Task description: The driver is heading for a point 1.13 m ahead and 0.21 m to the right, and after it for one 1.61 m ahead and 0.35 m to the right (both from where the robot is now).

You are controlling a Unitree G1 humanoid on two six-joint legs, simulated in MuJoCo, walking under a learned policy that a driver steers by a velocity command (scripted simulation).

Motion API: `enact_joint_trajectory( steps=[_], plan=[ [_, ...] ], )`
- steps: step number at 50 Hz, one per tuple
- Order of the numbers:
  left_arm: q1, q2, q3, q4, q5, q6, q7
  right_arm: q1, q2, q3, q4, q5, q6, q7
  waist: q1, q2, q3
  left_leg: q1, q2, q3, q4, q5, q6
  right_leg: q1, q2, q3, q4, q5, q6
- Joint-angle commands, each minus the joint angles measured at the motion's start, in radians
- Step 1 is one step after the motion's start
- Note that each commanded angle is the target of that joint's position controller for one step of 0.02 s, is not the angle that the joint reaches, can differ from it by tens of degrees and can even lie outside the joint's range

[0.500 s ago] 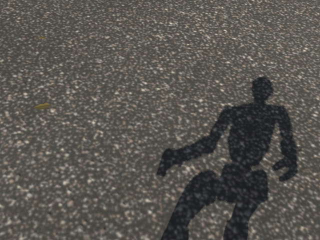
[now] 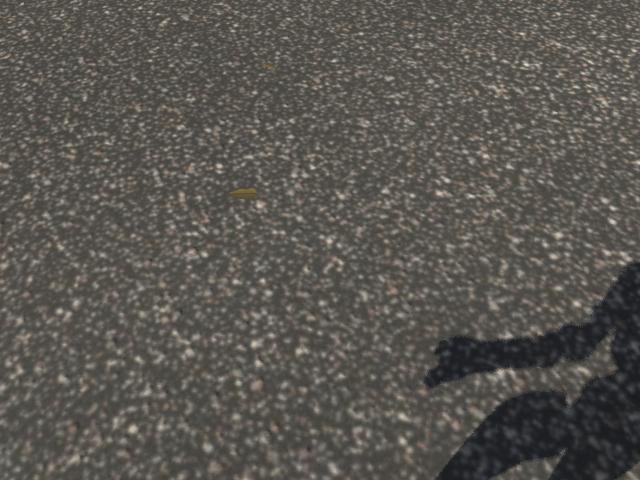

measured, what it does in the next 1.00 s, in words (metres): walks ahead: left foot, then right foot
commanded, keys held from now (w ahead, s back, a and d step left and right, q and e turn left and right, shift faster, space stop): no key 0.18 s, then w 0.82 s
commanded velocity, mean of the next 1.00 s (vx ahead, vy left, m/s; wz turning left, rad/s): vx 0.30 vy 0.00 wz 0.11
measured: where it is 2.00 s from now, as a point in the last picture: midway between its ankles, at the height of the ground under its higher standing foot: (338, 305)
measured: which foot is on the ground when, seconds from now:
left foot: up 0.00-0.30, down 0.32-0.74, up 0.76-1.00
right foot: down 0.00-0.32, up 0.34-0.70, down 0.72-1.00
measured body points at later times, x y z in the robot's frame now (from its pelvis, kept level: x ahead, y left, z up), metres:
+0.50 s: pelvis +0.04 +0.02 +0.01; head +0.06 +0.04 +0.46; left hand +0.16 +0.31 -0.11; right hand +0.11 -0.25 -0.10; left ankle -0.03 +0.14 -0.74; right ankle +0.08 -0.11 -0.68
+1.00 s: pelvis +0.28 -0.03 +0.01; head +0.30 -0.04 +0.46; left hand +0.30 +0.25 -0.11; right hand +0.44 -0.29 -0.09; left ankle +0.36 +0.15 -0.66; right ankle +0.26 -0.11 -0.74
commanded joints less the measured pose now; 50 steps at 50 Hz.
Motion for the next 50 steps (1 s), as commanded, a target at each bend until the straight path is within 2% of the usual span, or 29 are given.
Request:
enact_joint_trajectory(
  steps=[1,2,4,6,9,12,14,15,16,17,18,19,21,23,26,28,31,34,35,36,37,38,39,40,41,42,43,46,50],
  plan=[
    [-0.025,0.147,0.026,-0.078,0.016,-0.012,0.009,0.072,-0.190,-0.060,-0.052,-0.007,-0.022,-0.002,-0.023,-0.185,-0.100,-0.161,0.038,0.021,0.433,-0.191,-0.047,0.124,-0.410,0.371,-0.165,0.410,-0.284],
    [-0.063,0.124,0.019,-0.081,0.002,-0.011,0.010,0.081,-0.171,-0.060,-0.030,-0.006,-0.014,-0.005,-0.035,-0.159,-0.077,-0.163,0.043,0.029,0.464,-0.134,-0.064,0.117,-0.336,0.278,-0.151,0.361,-0.234],
    [-0.050,0.112,0.008,-0.072,-0.017,-0.009,0.014,0.071,-0.116,-0.045,-0.023,-0.007,-0.003,-0.007,-0.016,-0.166,-0.061,-0.179,0.037,0.032,0.480,-0.064,-0.090,0.135,-0.287,0.205,-0.139,0.396,-0.213],
    [-0.011,0.114,0.005,-0.054,-0.013,-0.002,0.018,0.035,-0.079,-0.029,-0.038,0.001,-0.006,-0.004,0.007,-0.187,-0.069,-0.155,0.046,0.076,0.380,-0.038,-0.102,0.170,-0.260,0.153,-0.138,0.426,-0.220],
    [-0.007,0.128,0.004,-0.044,-0.011,0.008,0.018,-0.003,-0.035,-0.003,-0.049,-0.007,-0.010,0.000,0.030,-0.220,-0.095,-0.034,0.105,0.143,0.127,-0.037,-0.109,0.185,-0.253,0.118,-0.125,0.433,-0.215],
    [0.050,0.172,0.013,-0.021,-0.025,0.018,0.007,0.004,-0.042,0.002,-0.030,0.004,-0.014,0.009,0.057,-0.234,-0.083,0.114,0.095,0.231,-0.107,0.033,-0.087,0.107,-0.247,0.144,-0.181,0.032,-0.207],
    [0.059,0.176,0.009,-0.015,-0.037,0.017,0.002,0.052,-0.052,-0.002,0.001,0.003,-0.024,0.014,0.027,-0.207,-0.039,0.246,0.071,0.267,-0.291,0.138,-0.037,0.007,-0.233,0.159,-0.188,-0.169,-0.182],
    [0.065,0.149,-0.002,-0.011,-0.033,0.007,-0.002,0.081,-0.065,-0.004,0.008,0.003,-0.030,0.010,0.007,-0.179,-0.044,0.338,0.094,0.233,-0.316,0.135,-0.004,-0.057,-0.220,0.154,-0.165,-0.210,-0.148],
    [0.036,0.090,-0.022,-0.022,-0.018,-0.007,-0.010,0.158,-0.086,-0.008,0.023,0.003,-0.036,0.004,-0.029,-0.111,-0.078,0.463,0.193,0.108,-0.328,0.131,0.036,-0.154,-0.178,0.104,-0.048,-0.224,-0.096],
    [0.001,0.019,-0.039,-0.063,-0.012,-0.028,-0.013,0.225,-0.190,-0.036,0.048,-0.013,-0.040,0.006,-0.030,0.141,-0.095,0.484,0.338,-0.131,-0.379,-0.060,0.137,-0.300,-0.028,-0.098,0.179,-0.247,-0.016],
    [-0.104,0.089,-0.025,-0.100,-0.028,-0.044,-0.008,0.267,-0.197,-0.040,0.051,-0.018,-0.059,0.020,-0.107,0.175,-0.012,0.429,0.456,-0.348,-0.513,-0.169,0.248,-0.420,-0.032,-0.073,0.334,-0.359,0.003],
    [-0.107,0.137,-0.003,-0.108,-0.047,-0.051,-0.008,0.252,-0.153,-0.026,0.058,-0.026,-0.081,0.020,-0.086,0.141,0.063,0.406,0.476,-0.370,-0.541,-0.204,0.274,-0.507,-0.081,-0.021,0.472,-0.344,-0.007],
    [-0.035,0.132,0.004,-0.075,-0.047,-0.061,-0.019,0.204,-0.100,-0.011,0.053,-0.008,-0.108,0.018,-0.046,0.134,0.082,0.435,0.416,-0.260,-0.555,-0.154,0.231,-0.560,-0.125,-0.005,0.524,-0.222,-0.032],
    [-0.056,0.106,0.000,-0.074,-0.036,-0.074,-0.032,0.200,-0.081,-0.003,0.053,-0.009,-0.114,0.016,-0.045,0.094,0.075,0.439,0.375,-0.154,-0.572,0.032,0.203,-0.549,-0.143,-0.018,0.477,-0.094,-0.030],
    [-0.091,0.055,-0.020,-0.081,-0.025,-0.079,-0.050,0.197,-0.091,-0.009,0.051,-0.006,-0.114,0.017,-0.051,0.077,0.044,0.372,0.316,-0.004,-0.575,0.202,0.187,-0.421,-0.117,-0.065,0.300,0.048,0.007],
    [-0.131,0.044,-0.030,-0.098,-0.027,-0.076,-0.055,0.220,-0.115,-0.017,0.061,-0.004,-0.114,0.020,-0.065,0.084,0.048,0.308,0.309,0.042,-0.574,0.232,0.184,-0.327,-0.094,-0.082,0.192,0.107,0.023],
    [-0.157,0.069,-0.032,-0.119,-0.036,-0.072,-0.061,0.252,-0.137,-0.025,0.080,0.005,-0.116,0.025,-0.063,0.086,0.069,0.277,0.353,0.037,-0.575,0.229,0.183,-0.259,-0.085,-0.075,0.121,0.140,0.009],
    [-0.096,0.111,-0.020,-0.112,-0.038,-0.074,-0.060,0.240,-0.149,-0.030,0.090,0.008,-0.110,0.024,-0.008,0.085,0.055,0.315,0.381,0.049,-0.513,0.352,0.152,-0.173,-0.073,-0.077,0.070,0.123,-0.036],
    [-0.022,0.132,-0.007,-0.092,-0.036,-0.073,-0.054,0.231,-0.147,-0.028,0.090,0.006,-0.106,0.022,0.038,0.077,0.008,0.309,0.356,0.083,-0.413,0.512,0.131,-0.065,-0.047,-0.098,0.053,0.113,-0.056],
    [0.119,0.168,0.015,-0.050,-0.037,-0.072,-0.044,0.243,-0.118,-0.017,0.093,0.000,-0.102,0.020,0.099,0.050,-0.085,0.266,0.303,0.137,-0.223,0.638,0.102,0.124,-0.033,-0.106,0.047,0.101,-0.083],
    [0.288,0.232,0.033,-0.022,-0.030,-0.069,-0.033,0.261,-0.063,0.008,0.071,-0.022,-0.100,0.016,0.162,-0.069,-0.235,0.103,0.242,0.187,0.097,0.469,0.059,0.384,-0.196,0.086,0.044,0.021,-0.142],
    [0.343,0.317,0.044,-0.006,-0.013,-0.069,-0.042,0.356,0.042,0.034,0.035,-0.002,-0.119,0.016,0.096,-0.387,-0.342,-0.214,0.061,0.173,0.440,-0.118,-0.003,0.589,-0.414,0.623,-0.156,-0.315,-0.290],
    [0.292,0.217,0.018,-0.016,-0.025,-0.076,-0.045,0.302,-0.067,0.011,0.051,0.025,-0.134,0.018,0.114,-0.277,-0.265,-0.323,0.099,0.066,0.566,-0.145,0.003,0.525,-0.413,0.713,-0.259,-0.453,-0.275],
    [0.222,0.173,0.005,-0.027,-0.024,-0.078,-0.042,0.224,-0.112,-0.002,0.035,0.042,-0.142,0.025,0.097,-0.220,-0.142,-0.382,0.156,0.094,0.582,-0.062,0.026,0.423,-0.396,0.566,-0.252,-0.393,-0.239],
    [0.169,0.154,-0.001,-0.040,-0.016,-0.077,-0.040,0.183,-0.105,0.001,0.033,0.032,-0.146,0.023,0.073,-0.134,-0.089,-0.353,0.204,0.121,0.550,0.023,0.034,0.319,-0.357,0.451,-0.251,-0.256,-0.221],
    [0.133,0.131,-0.006,-0.047,-0.007,-0.077,-0.041,0.162,-0.092,-0.001,0.035,0.013,-0.146,0.023,0.052,-0.105,-0.053,-0.328,0.233,0.128,0.497,0.087,0.032,0.236,-0.315,0.365,-0.264,-0.148,-0.216],
    [0.110,0.112,-0.012,-0.052,0.004,-0.079,-0.039,0.173,-0.079,-0.002,0.042,0.007,-0.139,0.026,0.025,-0.123,-0.050,-0.274,0.258,0.123,0.469,0.133,0.032,0.178,-0.283,0.301,-0.286,-0.077,-0.209],
    [0.113,0.110,-0.011,-0.040,-0.009,-0.094,-0.036,0.178,-0.040,0.005,0.050,-0.001,-0.117,0.028,0.001,-0.117,-0.030,-0.253,0.271,0.144,0.398,0.190,0.005,0.109,-0.261,0.198,-0.348,0.045,-0.236],
    [0.155,0.131,-0.007,-0.016,-0.016,-0.091,-0.022,0.051,-0.021,0.012,0.009,-0.013,-0.122,0.027,0.028,-0.083,0.020,-0.333,0.270,0.162,0.178,0.374,-0.033,0.130,-0.236,0.096,-0.380,0.175,-0.230]
  ],
)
